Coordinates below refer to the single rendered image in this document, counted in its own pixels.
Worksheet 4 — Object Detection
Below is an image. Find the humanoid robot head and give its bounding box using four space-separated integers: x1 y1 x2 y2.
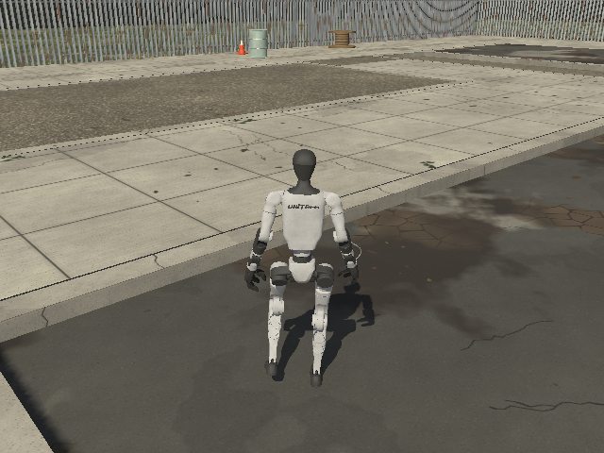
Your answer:
288 149 320 195

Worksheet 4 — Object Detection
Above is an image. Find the robot left upper arm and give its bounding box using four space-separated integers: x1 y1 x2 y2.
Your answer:
258 190 284 243

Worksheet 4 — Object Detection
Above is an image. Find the robot left forearm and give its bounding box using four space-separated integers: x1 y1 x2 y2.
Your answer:
246 228 267 271

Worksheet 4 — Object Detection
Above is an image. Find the left robot hand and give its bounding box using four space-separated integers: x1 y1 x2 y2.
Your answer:
244 267 266 292

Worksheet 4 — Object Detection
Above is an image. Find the robot right upper arm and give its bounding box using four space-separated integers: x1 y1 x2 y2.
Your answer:
323 191 348 243

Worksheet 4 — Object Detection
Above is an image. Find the right robot hand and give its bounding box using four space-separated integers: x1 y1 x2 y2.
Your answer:
337 265 359 287

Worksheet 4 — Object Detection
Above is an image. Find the robot right forearm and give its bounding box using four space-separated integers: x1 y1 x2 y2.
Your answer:
339 229 357 268

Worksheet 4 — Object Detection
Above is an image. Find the left robot thigh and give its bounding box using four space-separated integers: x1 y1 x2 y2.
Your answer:
270 261 290 315

